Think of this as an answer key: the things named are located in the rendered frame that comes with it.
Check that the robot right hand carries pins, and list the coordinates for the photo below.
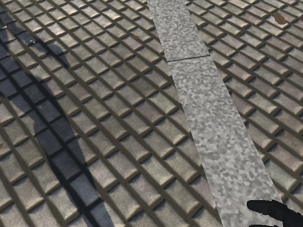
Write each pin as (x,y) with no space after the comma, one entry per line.
(276,210)

